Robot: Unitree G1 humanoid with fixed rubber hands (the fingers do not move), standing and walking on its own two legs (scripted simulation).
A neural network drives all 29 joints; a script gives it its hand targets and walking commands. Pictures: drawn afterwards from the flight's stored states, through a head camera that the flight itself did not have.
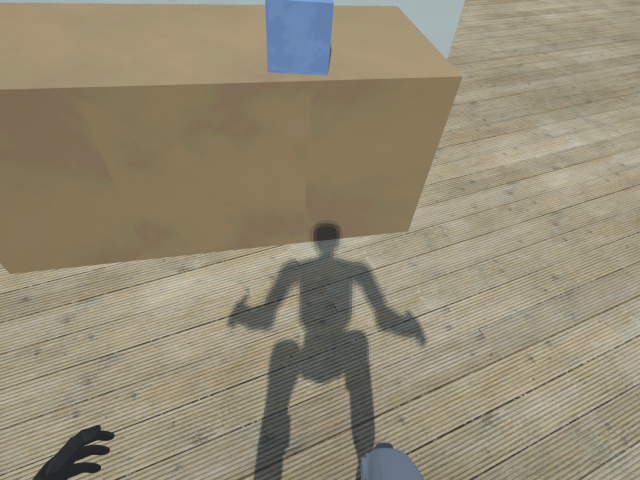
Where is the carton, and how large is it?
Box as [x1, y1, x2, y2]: [265, 0, 333, 75]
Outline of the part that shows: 265,0 268,71 327,75 333,1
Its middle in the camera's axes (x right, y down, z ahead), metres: -0.07 -0.60 +1.11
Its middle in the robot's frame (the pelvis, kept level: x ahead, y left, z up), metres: +1.26 -0.01 +0.04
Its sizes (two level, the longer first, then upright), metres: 0.176 0.175 0.191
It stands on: a pedestal, 0.71 m high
